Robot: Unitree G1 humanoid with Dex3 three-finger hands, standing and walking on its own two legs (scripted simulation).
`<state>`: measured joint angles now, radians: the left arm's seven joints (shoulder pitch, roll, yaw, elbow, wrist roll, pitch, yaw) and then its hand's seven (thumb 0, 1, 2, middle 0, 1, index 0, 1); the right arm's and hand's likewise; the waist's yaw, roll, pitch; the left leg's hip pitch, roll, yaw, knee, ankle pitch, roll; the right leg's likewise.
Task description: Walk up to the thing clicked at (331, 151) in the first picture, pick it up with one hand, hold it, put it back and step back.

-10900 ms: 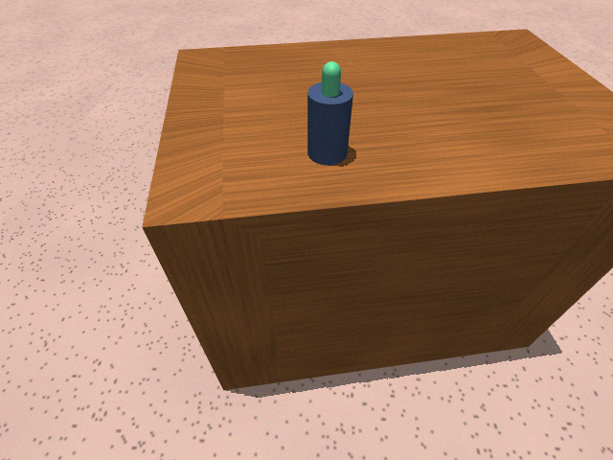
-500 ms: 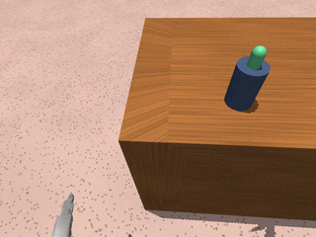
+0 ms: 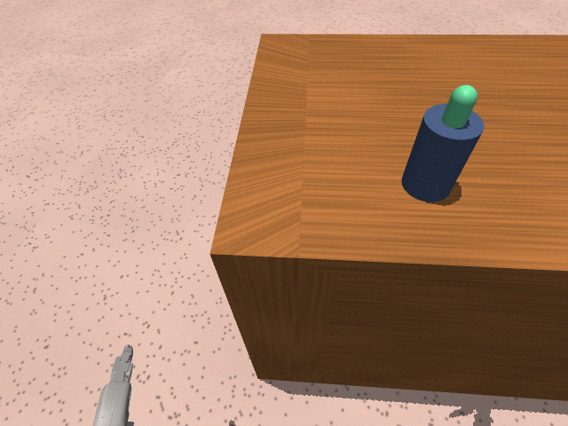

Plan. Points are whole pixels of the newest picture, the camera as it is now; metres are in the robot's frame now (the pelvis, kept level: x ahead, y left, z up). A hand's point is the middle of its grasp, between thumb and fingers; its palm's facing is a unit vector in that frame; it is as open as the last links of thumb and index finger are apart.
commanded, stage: approach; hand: right
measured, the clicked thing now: (444, 142) +0.49 -0.19 +0.13
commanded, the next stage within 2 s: close in in 0.48 s
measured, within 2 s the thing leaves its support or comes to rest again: neither
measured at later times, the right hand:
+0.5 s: hand (555, 174) +0.42 -0.31 +0.14, palm faces +0.09 +1.00 +0.04, open 17.6 cm
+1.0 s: hand (460, 168) +0.47 -0.22 +0.10, palm faces +0.15 +0.99 +0.04, open 17.5 cm
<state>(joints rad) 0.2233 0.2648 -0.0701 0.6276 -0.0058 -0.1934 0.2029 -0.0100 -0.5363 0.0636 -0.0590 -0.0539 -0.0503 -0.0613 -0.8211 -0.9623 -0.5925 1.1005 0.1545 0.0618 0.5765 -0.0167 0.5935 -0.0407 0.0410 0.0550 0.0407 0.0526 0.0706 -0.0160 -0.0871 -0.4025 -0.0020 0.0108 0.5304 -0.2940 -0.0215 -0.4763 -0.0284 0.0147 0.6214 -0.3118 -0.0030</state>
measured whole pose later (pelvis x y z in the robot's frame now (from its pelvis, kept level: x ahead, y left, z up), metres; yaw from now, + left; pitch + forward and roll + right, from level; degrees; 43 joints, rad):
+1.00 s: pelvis -0.01 +0.00 -0.03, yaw +2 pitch +14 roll +2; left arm 0.32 0.22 -0.01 0.35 0.02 -0.14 0.03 -0.01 -0.53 0.04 -0.07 -0.07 -0.07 -0.07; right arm -0.82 -0.52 -0.45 1.11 0.10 -0.20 0.18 -0.01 0.54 -0.05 0.03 0.05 0.03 0.05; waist 0.14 -0.01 -0.15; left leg -0.64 -0.02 -0.01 0.78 -0.38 -0.02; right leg -0.69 -0.04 0.00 0.84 -0.39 0.00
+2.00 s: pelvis -0.01 +0.01 -0.02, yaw +2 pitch +14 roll +1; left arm 0.36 0.24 0.04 0.28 0.00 -0.08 0.00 -0.01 -0.54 0.06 -0.06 -0.05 -0.05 -0.06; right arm -0.81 -0.45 -0.42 1.01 0.09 -0.17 0.08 -0.01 0.41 -0.32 0.73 0.54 0.75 0.54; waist 0.12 -0.02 -0.12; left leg -0.62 -0.01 -0.02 0.77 -0.39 -0.02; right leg -0.65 -0.04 -0.01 0.80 -0.39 0.01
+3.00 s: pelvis -0.01 +0.01 -0.01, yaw +1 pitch +9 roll +1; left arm 0.32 0.24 0.03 0.39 -0.01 -0.12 0.05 -0.01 -0.53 0.06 -0.06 -0.05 -0.05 -0.06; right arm -0.88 -0.46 -0.36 0.98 0.09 -0.05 0.06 -0.01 0.55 -1.03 0.65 1.07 0.69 1.10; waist 0.10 -0.01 -0.08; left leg -0.49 0.00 -0.02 0.67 -0.34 -0.02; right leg -0.53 -0.03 -0.02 0.70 -0.34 0.00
